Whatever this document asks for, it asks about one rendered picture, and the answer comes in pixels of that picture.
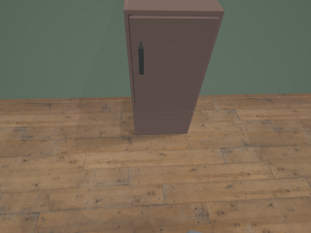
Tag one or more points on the cupboard door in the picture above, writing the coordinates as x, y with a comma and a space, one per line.
176, 50

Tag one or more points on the handle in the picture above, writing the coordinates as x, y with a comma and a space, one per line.
141, 58

